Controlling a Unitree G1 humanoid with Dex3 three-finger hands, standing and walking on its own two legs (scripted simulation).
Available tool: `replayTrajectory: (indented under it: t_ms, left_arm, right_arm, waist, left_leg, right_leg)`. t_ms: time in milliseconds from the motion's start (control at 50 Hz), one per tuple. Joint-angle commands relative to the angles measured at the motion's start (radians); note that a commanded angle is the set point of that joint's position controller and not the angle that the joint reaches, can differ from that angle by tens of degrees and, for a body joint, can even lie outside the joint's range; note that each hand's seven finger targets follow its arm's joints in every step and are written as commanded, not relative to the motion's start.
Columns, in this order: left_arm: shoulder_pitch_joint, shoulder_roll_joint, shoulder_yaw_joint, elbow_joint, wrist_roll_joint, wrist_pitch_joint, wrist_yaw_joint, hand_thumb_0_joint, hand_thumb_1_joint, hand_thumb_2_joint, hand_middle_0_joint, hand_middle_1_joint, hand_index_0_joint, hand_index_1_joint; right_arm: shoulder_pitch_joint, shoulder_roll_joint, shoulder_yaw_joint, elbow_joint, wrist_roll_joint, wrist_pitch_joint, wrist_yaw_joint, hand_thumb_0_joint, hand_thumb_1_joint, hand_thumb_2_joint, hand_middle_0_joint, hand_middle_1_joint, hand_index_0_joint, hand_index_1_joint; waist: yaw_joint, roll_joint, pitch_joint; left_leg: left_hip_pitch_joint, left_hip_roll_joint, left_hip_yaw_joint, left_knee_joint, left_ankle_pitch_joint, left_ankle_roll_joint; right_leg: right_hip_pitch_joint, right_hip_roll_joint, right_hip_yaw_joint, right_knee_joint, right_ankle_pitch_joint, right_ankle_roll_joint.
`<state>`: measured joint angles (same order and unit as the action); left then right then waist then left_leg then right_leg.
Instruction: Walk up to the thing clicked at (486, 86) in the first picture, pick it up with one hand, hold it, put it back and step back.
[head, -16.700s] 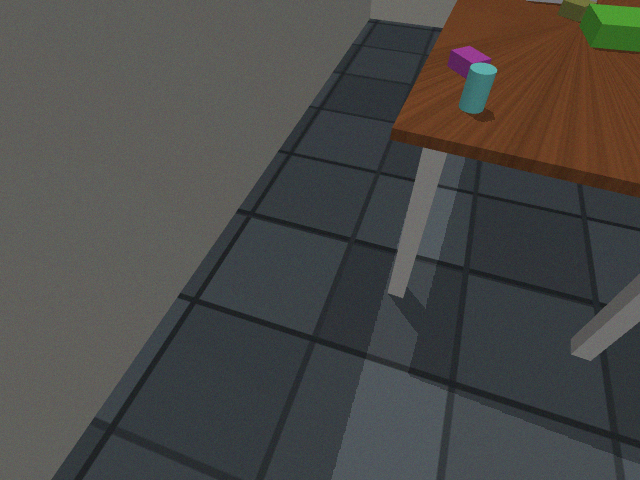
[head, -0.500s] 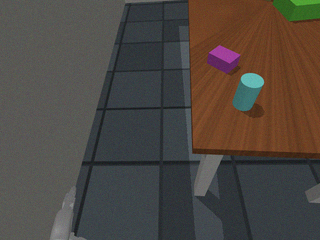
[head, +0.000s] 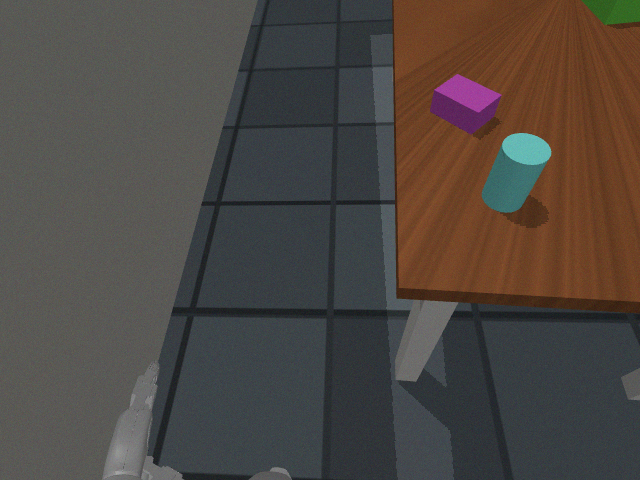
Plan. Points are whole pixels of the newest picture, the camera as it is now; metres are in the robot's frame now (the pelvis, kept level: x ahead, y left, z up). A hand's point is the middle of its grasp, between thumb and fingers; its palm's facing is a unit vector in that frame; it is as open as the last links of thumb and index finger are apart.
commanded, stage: go down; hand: right
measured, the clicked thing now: (513, 174) +0.51 -0.21 +0.06
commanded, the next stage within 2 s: approach in 0.10 s
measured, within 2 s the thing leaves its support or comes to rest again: neither
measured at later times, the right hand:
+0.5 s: hand out of the picture +0.43 -0.36 +0.14, palm faces +0.11 +0.99 +0.00, open 17.4 cm
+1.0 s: hand (554, 180) +0.49 -0.25 +0.08, palm faces +0.13 +0.99 +0.03, open 17.7 cm
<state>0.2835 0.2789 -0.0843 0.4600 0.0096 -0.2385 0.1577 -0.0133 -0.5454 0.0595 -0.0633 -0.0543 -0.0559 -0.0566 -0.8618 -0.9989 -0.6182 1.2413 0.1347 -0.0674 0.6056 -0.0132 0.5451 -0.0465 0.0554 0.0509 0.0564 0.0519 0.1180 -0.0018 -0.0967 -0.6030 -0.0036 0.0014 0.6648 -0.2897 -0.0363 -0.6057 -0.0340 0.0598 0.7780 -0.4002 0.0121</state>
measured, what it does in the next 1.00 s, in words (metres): stands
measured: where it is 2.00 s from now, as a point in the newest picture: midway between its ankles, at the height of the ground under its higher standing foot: outside the picture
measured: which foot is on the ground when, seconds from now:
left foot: down 0.00-1.00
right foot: down 0.00-1.00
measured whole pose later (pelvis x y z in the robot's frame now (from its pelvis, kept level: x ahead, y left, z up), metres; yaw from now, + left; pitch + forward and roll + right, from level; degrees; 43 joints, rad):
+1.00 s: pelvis -0.01 +0.00 -0.04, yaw +1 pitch +19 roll +3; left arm 0.32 0.25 0.00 0.25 0.03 -0.12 0.04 -0.01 -0.54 0.05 -0.07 -0.06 -0.07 -0.06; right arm -0.87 -0.63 -0.51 1.17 0.08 -0.26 0.26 -0.01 0.58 -0.05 0.03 0.05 0.04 0.05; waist 0.19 -0.01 -0.16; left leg -0.88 -0.01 -0.01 0.92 -0.38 -0.04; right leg -0.86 -0.04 0.05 1.02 -0.49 0.01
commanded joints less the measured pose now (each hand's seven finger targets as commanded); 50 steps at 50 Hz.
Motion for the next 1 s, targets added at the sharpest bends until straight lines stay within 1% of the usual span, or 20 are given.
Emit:
replayTrajectory:
  t_ms: [0,100,160,240,300,420,460,500,520,580,640,680,740,780,800,840,860,920,960,980]
  left_arm:
    - [0.018,0.164,0.088,-0.140,-0.006,-0.039,0.017,0.000,-0.560,0.059,-0.049,-0.049,-0.043,-0.055]
    - [-0.076,0.151,0.071,-0.206,-0.010,-0.046,0.019,0.000,-0.566,0.064,-0.049,-0.046,-0.041,-0.055]
    - [-0.019,0.139,0.054,-0.159,-0.009,-0.037,0.018,0.000,-0.557,0.057,-0.050,-0.049,-0.045,-0.054]
    - [0.016,0.139,0.055,-0.183,-0.004,-0.037,0.018,0.000,-0.566,0.051,-0.056,-0.049,-0.047,-0.058]
    - [0.077,0.124,0.064,-0.074,-0.001,-0.033,0.004,0.000,-0.560,0.048,-0.056,-0.052,-0.049,-0.059]
    - [-0.067,0.148,0.089,-0.164,0.005,-0.063,-0.003,0.000,-0.561,0.050,-0.059,-0.055,-0.052,-0.061]
    - [-0.056,0.158,0.094,-0.183,0.009,-0.062,-0.009,0.000,-0.561,0.053,-0.059,-0.055,-0.053,-0.062]
    - [0.043,0.168,0.119,-0.152,0.011,-0.048,-0.011,0.000,-0.559,0.055,-0.058,-0.055,-0.051,-0.062]
    - [0.093,0.123,0.085,-0.092,0.012,-0.032,-0.020,0.000,-0.557,0.055,-0.058,-0.056,-0.051,-0.063]
    - [0.019,0.176,0.145,-0.201,0.016,-0.025,-0.028,0.000,-0.547,0.048,-0.058,-0.056,-0.055,-0.058]
    - [0.059,0.149,0.145,-0.214,0.022,0.003,-0.047,0.000,-0.541,0.042,-0.059,-0.055,-0.058,-0.055]
    - [0.029,0.112,0.116,-0.282,0.025,0.013,-0.065,0.000,-0.558,0.048,-0.060,-0.059,-0.060,-0.060]
    - [-0.010,0.167,0.177,-0.385,0.028,0.032,-0.069,0.000,-0.554,0.044,-0.059,-0.057,-0.061,-0.056]
    - [0.048,0.118,0.153,-0.338,0.025,0.050,-0.083,0.000,-0.550,0.044,-0.057,-0.059,-0.060,-0.057]
    - [0.032,0.111,0.145,-0.368,0.023,0.052,-0.089,0.000,-0.547,0.043,-0.057,-0.059,-0.059,-0.057]
    - [-0.021,0.122,0.143,-0.437,0.021,0.052,-0.092,0.000,-0.561,0.052,-0.057,-0.055,-0.055,-0.058]
    - [-0.007,0.138,0.167,-0.416,0.023,0.056,-0.092,0.000,-0.554,0.049,-0.056,-0.057,-0.056,-0.058]
    - [0.102,0.117,0.171,-0.311,0.015,0.079,-0.112,0.000,-0.544,0.042,-0.057,-0.061,-0.061,-0.057]
    - [0.001,0.127,0.161,-0.468,0.011,0.074,-0.117,0.000,-0.553,0.044,-0.060,-0.058,-0.061,-0.057]
    - [0.001,0.128,0.167,-0.489,0.013,0.074,-0.118,0.000,-0.546,0.041,-0.059,-0.059,-0.062,-0.055]
  right_arm:
    - [-0.316,-0.409,-0.059,-0.202,0.028,-0.055,0.002,0.000,0.530,-0.038,0.060,0.045,0.054,0.045]
    - [-0.371,-0.399,-0.051,-0.219,0.025,-0.065,0.001,0.000,0.548,-0.044,0.056,0.048,0.053,0.048]
    - [-0.335,-0.398,-0.036,-0.173,0.013,-0.062,-0.003,0.000,0.536,-0.043,0.057,0.047,0.053,0.047]
    - [-0.376,-0.394,-0.028,-0.212,0.019,-0.067,0.001,0.000,0.515,-0.047,0.052,0.042,0.049,0.042]
    - [-0.319,-0.291,0.029,-0.148,0.028,-0.064,0.008,0.000,0.503,-0.045,0.054,0.041,0.049,0.040]
    - [-0.348,-0.096,0.116,-0.174,0.057,-0.104,0.006,0.000,0.493,-0.051,0.055,0.041,0.053,0.041]
    - [-0.367,-0.080,0.110,-0.202,0.065,-0.133,-0.006,0.000,0.481,-0.057,0.055,0.042,0.054,0.042]
    - [-0.400,-0.113,0.086,-0.269,0.069,-0.160,-0.024,0.000,0.467,-0.053,0.059,0.040,0.055,0.039]
    - [-0.392,-0.101,0.081,-0.278,0.078,-0.171,-0.038,0.000,0.467,-0.050,0.060,0.039,0.055,0.039]
    - [-0.367,-0.111,0.043,-0.261,0.064,-0.202,-0.101,0.000,0.479,-0.055,0.054,0.043,0.051,0.042]
    - [-0.383,-0.114,0.018,-0.273,0.034,-0.235,-0.172,0.000,0.493,-0.059,0.047,0.047,0.043,0.047]
    - [-0.407,-0.092,0.011,-0.295,0.022,-0.268,-0.214,0.000,0.543,-0.035,0.050,0.041,0.046,0.041]
    - [-0.457,-0.118,-0.012,-0.364,-0.012,-0.300,-0.283,0.000,0.575,-0.041,0.040,0.046,0.039,0.046]
    - [-0.350,0.074,0.081,-0.200,-0.026,-0.274,-0.293,0.000,0.594,-0.045,0.032,0.049,0.032,0.049]
    - [-0.374,0.127,0.113,-0.231,-0.025,-0.275,-0.295,0.000,0.587,-0.040,0.035,0.048,0.033,0.048]
    - [-0.508,-0.020,0.044,-0.419,-0.035,-0.292,-0.321,0.000,0.582,-0.043,0.037,0.048,0.036,0.048]
    - [-0.522,-0.031,0.046,-0.437,-0.044,-0.287,-0.327,0.000,0.607,-0.041,0.031,0.049,0.032,0.049]
    - [-0.336,0.169,0.126,-0.193,-0.032,-0.243,-0.336,0.000,0.608,-0.048,0.026,0.051,0.029,0.051]
    - [-0.439,0.093,0.094,-0.322,-0.047,-0.252,-0.354,0.000,0.562,-0.052,0.034,0.050,0.035,0.050]
    - [-0.496,0.106,0.107,-0.341,-0.050,-0.254,-0.357,0.000,0.548,-0.051,0.037,0.048,0.037,0.048]
  waist:
    - [-0.027,-0.186,-0.380]
    - [-0.022,-0.162,-0.398]
    - [-0.018,-0.181,-0.331]
    - [-0.002,-0.207,-0.362]
    - [0.021,-0.234,-0.282]
    - [0.051,-0.174,-0.349]
    - [0.054,-0.180,-0.398]
    - [0.052,-0.227,-0.464]
    - [0.043,-0.229,-0.440]
    - [0.048,-0.189,-0.455]
    - [0.027,-0.202,-0.450]
    - [0.018,-0.205,-0.502]
    - [0.011,-0.223,-0.617]
    - [0.049,-0.204,-0.524]
    - [0.062,-0.197,-0.544]
    - [0.024,-0.272,-0.701]
    - [0.020,-0.311,-0.714]
    - [0.068,-0.208,-0.436]
    - [0.053,-0.197,-0.526]
    - [0.072,-0.157,-0.524]
  left_leg:
    - [0.191,-0.020,0.027,-0.026,0.296,0.056]
    - [0.215,-0.013,0.018,-0.022,0.302,0.056]
    - [0.173,-0.014,0.020,-0.031,0.243,0.057]
    - [0.152,-0.020,0.025,-0.023,0.255,0.056]
    - [0.063,-0.023,0.027,-0.016,0.207,0.058]
    - [-0.010,-0.027,0.031,0.045,0.222,0.052]
    - [-0.043,-0.030,0.038,0.073,0.210,0.053]
    - [-0.047,-0.029,0.035,0.089,0.221,0.051]
    - [-0.055,-0.030,0.039,0.094,0.210,0.049]
    - [-0.059,-0.027,0.032,0.118,0.206,0.050]
    - [-0.055,-0.026,0.022,0.145,0.210,0.053]
    - [-0.023,-0.024,0.016,0.164,0.229,0.053]
    - [0.048,-0.022,0.007,0.197,0.271,0.054]
    - [-0.021,-0.028,0.016,0.203,0.265,0.055]
    - [-0.029,-0.030,0.019,0.205,0.268,0.055]
    - [-0.005,-0.029,0.019,0.209,0.282,0.055]
    - [-0.012,-0.026,0.017,0.217,0.293,0.056]
    - [-0.108,-0.038,0.040,0.196,0.217,0.057]
    - [-0.057,-0.033,0.031,0.194,0.242,0.053]
    - [-0.046,-0.032,0.029,0.193,0.238,0.050]
  right_leg:
    - [0.216,0.022,-0.019,-0.080,0.463,-0.005]
    - [0.182,0.024,-0.024,-0.077,0.420,-0.015]
    - [0.154,0.026,-0.025,-0.084,0.359,-0.016]
    - [0.202,0.020,-0.022,-0.078,0.399,-0.009]
    - [0.187,0.016,-0.017,-0.071,0.370,-0.009]
    - [0.186,0.004,0.000,-0.010,0.404,-0.009]
    - [0.196,-0.002,0.013,0.009,0.449,-0.002]
    - [0.233,0.002,0.011,0.029,0.479,-0.001]
    - [0.206,0.005,0.010,0.032,0.467,-0.005]
    - [0.151,0.008,0.006,0.047,0.433,-0.002]
    - [0.084,0.017,-0.011,0.075,0.400,-0.005]
    - [0.053,0.022,-0.018,0.100,0.389,-0.008]
    - [0.048,0.026,-0.026,0.124,0.400,-0.007]
    - [0.032,0.018,-0.024,0.135,0.414,-0.007]
    - [0.037,0.013,-0.019,0.139,0.429,-0.008]
    - [0.127,0.006,-0.018,0.146,0.485,0.001]
    - [0.157,0.004,-0.024,0.155,0.507,0.004]
    - [0.062,-0.004,-0.010,0.121,0.473,0.007]
    - [0.073,-0.001,-0.018,0.122,0.450,-0.001]
    - [0.055,0.002,-0.023,0.124,0.392,-0.008]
